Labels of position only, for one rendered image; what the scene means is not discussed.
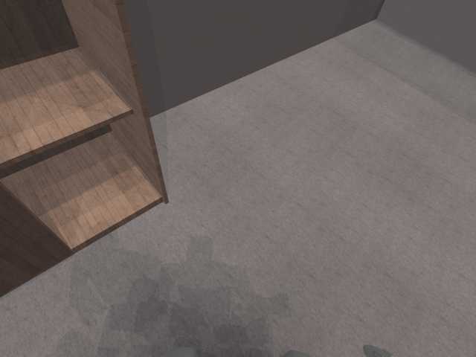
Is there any wardrobe door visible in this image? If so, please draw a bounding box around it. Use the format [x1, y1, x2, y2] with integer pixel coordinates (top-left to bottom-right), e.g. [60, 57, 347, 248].
[0, 182, 72, 295]

